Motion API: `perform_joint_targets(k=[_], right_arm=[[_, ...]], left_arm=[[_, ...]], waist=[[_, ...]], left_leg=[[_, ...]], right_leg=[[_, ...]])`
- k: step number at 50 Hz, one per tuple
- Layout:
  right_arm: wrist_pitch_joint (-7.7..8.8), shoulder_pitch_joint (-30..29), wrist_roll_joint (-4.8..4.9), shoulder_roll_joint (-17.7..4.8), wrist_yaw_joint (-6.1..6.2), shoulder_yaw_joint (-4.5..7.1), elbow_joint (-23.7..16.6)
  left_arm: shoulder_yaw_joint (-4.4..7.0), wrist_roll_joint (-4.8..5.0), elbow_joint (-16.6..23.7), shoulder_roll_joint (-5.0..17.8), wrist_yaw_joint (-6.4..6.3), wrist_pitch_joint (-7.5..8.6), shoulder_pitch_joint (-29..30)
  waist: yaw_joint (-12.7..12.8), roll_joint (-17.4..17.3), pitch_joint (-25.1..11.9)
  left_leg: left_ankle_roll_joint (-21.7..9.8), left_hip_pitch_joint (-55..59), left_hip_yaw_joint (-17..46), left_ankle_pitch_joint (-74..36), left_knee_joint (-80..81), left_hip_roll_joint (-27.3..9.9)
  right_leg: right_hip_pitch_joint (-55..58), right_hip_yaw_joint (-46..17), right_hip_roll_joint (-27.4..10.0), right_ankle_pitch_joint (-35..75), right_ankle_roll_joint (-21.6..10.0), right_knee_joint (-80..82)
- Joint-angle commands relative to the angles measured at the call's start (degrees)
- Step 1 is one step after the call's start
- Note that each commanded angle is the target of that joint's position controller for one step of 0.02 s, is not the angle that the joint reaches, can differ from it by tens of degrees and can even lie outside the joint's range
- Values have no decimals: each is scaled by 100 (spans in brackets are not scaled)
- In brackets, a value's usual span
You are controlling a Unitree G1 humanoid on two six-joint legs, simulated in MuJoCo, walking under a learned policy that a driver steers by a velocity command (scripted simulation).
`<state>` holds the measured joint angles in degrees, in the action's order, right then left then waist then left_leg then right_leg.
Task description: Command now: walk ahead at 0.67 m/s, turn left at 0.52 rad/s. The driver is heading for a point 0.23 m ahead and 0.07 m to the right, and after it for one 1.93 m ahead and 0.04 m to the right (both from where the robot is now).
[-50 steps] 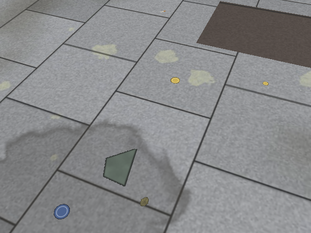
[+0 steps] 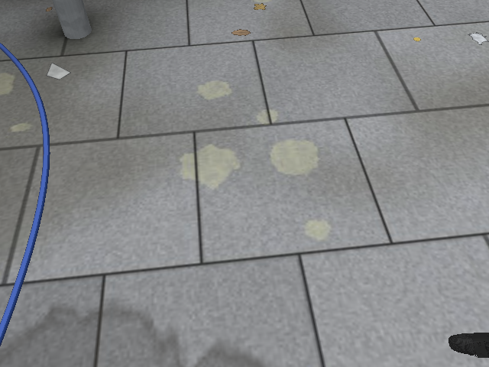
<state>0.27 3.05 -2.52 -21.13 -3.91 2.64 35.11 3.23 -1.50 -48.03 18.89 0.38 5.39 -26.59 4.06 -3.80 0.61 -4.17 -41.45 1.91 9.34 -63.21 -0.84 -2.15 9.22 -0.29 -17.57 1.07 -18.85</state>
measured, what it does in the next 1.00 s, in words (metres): walks ahead: left foot, then right foot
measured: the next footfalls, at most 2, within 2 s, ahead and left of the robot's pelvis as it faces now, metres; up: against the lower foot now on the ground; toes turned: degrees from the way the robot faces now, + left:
left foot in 0.16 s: +0.33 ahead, +0.08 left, +0.00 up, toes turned +2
right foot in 0.56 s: +0.39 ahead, -0.15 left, +0.00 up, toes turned +7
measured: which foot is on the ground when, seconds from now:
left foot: up 0.00-0.14, down 0.16-1.00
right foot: down 0.00-0.16, up 0.18-0.54, down 0.56-1.00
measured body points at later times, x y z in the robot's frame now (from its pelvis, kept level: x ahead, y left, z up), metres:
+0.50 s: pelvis +0.26 +0.00 +0.00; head +0.29 +0.01 +0.45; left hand +0.40 +0.27 -0.11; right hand +0.41 -0.26 -0.11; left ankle +0.29 +0.07 -0.74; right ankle +0.36 -0.17 -0.71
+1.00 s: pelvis +0.33 -0.04 +0.00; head +0.34 -0.03 +0.44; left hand +0.43 +0.22 -0.13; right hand +0.46 -0.28 -0.13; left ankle +0.29 +0.07 -0.74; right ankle +0.35 -0.16 -0.74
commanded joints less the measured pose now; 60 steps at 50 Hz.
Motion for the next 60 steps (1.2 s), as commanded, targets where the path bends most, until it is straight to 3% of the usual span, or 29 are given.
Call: perform_joint_targets(k=[1, 2, 3, 4, 5, 6, 7, 8, 9, 10, 11, 12, 13, 15, 17, 20, 25, 27, 28, 29, 30, 31, 32, 35, 43, 50, 60], right_arm=[[145, -189, 1, 222, -107, -193, -417], [181, -323, 13, 278, -155, -221, -400], [344, -310, 483, 245, -74, -140, -428], [404, -271, 463, 66, -66, -109, -450], [425, -141, 352, -95, -48, -33, -410], [418, 403, 284, -279, -14, 78, -249], [395, 1128, 245, -380, 37, 175, -21], [329, 1614, 183, -663, 143, 260, 147], [295, 1371, 25, -1043, 271, 211, 51], [296, 1534, -13, -732, 252, 162, -34], [256, 1242, 83, -613, 213, 180, -26], [272, 739, 293, -358, 202, 129, -17], [294, 473, 354, -106, 222, 45, -4], [320, 305, 214, -66, 211, 43, 90], [360, 311, 132, -62, 221, 62, 241], [296, 277, 145, -55, 311, 86, 395], [179, 441, 154, 34, 343, 55, 665], [158, 428, 218, 142, 341, 2, 747], [173, 661, 221, 262, 343, -41, 828], [205, 1009, 124, 320, 347, -60, 887], [222, 1506, 143, 333, 351, -33, 1010], [181, 1327, 151, 302, 385, -46, 1034], [111, 944, 158, 184, 414, -10, 992], [-41, 768, 166, 186, 472, 20, 991], [-61, 756, 236, 266, 535, 75, 1277], [-114, 690, 250, 254, 600, 115, 1574], [-69, 624, 256, 263, 627, 106, 2030]], left_arm=[[-37, 55, 422, 364, 77, 224, 847], [-19, 72, 335, 484, 72, 229, 653], [209, 315, 483, 1214, -100, 236, 765], [241, 383, 458, 1335, -199, 204, 816], [247, 392, 431, 1319, -265, 147, 743], [238, 361, 396, 1272, -297, 63, 689], [206, 365, 417, 1171, -307, -3, 773], [130, 252, 547, 917, -308, 0, 626], [-96, -51, 605, 167, -169, 43, -341], [-119, 159, 376, 527, -47, 90, -722], [-35, 345, 471, 808, -25, 54, -181], [-21, 320, 627, 796, -110, 8, 437], [-16, 250, 601, 691, -212, -76, 729], [15, 199, 617, 610, -296, -262, 581], [-28, 156, 632, 305, -328, -314, 512], [-85, 101, 671, 73, -334, -349, 846], [-52, 157, 770, 177, -300, -449, 1613], [-49, 98, 758, 122, -263, -417, 1625], [-39, 20, 783, 215, -250, -395, 1672], [12, -27, 858, 521, -262, -390, 1702], [61, -4, 842, 646, -263, -427, 1895], [14, 34, 821, 307, -222, -443, 1982], [-31, 46, 827, 106, -179, -438, 2050], [-19, 52, 734, 152, -152, -354, 1943], [1, 111, 472, 47, -184, -347, 1887], [30, 118, 151, 8, -175, -377, 1925], [46, 118, -345, -13, -227, -434, 1904]], waist=[[-558, 709, 551], [-456, 758, 504], [-485, 955, 171], [-641, 958, 3], [-721, 1000, -170], [-970, 1001, -484], [-1342, 919, -790], [-1427, 370, -1097], [-554, -1234, -1961], [-829, -589, -3486], [-818, -64, -2897], [-656, 436, -1776], [-494, 694, -1169], [-159, 472, -782], [-49, 206, -828], [-109, 29, -1015], [-361, -145, -762], [-232, -115, -656], [-274, 28, -598], [-497, 478, -673], [-816, 1242, -711], [-687, 1310, -717], [-534, 1063, -458], [-447, 786, -291], [-407, 467, -432], [-413, 382, -298], [-396, 378, -99]], left_leg=[[39, 1008, -429, -1032, 1915, 131], [-3, 1479, -652, -1279, 2327, 282], [2, 1614, -381, -1162, 2341, 290], [-78, 1605, -339, -1023, 2610, 359], [-174, 1817, -405, -993, 2834, 480], [-307, 2402, -394, -1131, 3072, 562], [-473, 3385, -318, -1943, 3708, 527], [-652, 4865, 434, -3490, 3594, -55], [-1457, 6655, 2235, -7430, 2553, -1619], [-2244, 7067, 3258, -7271, 2783, -2315], [-2204, 6231, 2816, -5691, 3317, -1974], [-1826, 5122, 2279, -4575, 3654, -1568], [-1577, 4207, 1993, -4116, 3907, -1330], [-1398, 2829, 1585, -3967, 4280, -1109], [-1363, 2259, 1118, -4323, 4403, -974], [-1167, 2196, 678, -4124, 4369, -745], [-956, 2269, 882, -2020, 4386, -765], [-706, 2251, 933, -1185, 4097, -643], [-421, 2182, 945, -652, 3963, -462], [-139, 1991, 763, 168, 3651, -123], [71, 1876, 391, 1072, 3594, 246], [201, 2335, 238, 891, 3641, 221], [228, 2389, 258, 632, 3661, 210], [139, 2470, 399, 118, 3648, 102], [163, 2832, 439, -669, 3485, 33], [178, 2972, 462, -680, 3572, -7], [206, 2926, 420, -378, 3797, -12]], right_leg=[[-1106, -64, -904, 4220, -491, 979], [-1091, -9, -906, 4449, -493, 1008], [-529, -190, -1084, 5091, -575, 724], [-83, -174, -1203, 5768, -549, 429], [210, -176, -1259, 6239, -514, 30], [350, -176, -1258, 6507, -452, -716], [86, -66, -1098, 6314, -310, -1748], [-1134, -79, -650, 3710, -93, -3475], [-2955, -485, 126, -2211, 169, -5815], [-3089, -1928, 110, -2343, 144, -6600], [-3241, -1735, -135, -1894, 170, -6428], [-3508, -1464, -372, -1415, 219, -5852], [-3385, -1398, -512, -1160, 305, -5498], [-2581, -1387, -599, -810, 382, -4976], [-2139, -1295, -573, -580, 409, -4362], [-1833, -1210, -496, 164, 383, -3268], [-1479, -1268, -365, 724, 276, -2026], [-1009, -1162, -246, 1184, 105, -1004], [-718, -1336, -401, 1845, -23, -586], [-335, -1760, -908, 3001, -218, -682], [-324, -1859, -1122, 2870, -552, -837], [-819, -1847, -976, 1680, -584, -674], [-1083, -1700, -708, 1047, -431, -632], [-1147, -1453, -475, 1205, -235, -762], [-883, -1349, -371, 2045, -306, -997], [-888, -1284, -287, 1839, -297, -904], [-809, -1203, -189, 1401, -252, -712]])
Over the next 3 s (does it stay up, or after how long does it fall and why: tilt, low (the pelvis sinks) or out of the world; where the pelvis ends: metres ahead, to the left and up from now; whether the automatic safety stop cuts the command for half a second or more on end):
stays up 0.83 0.06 0.00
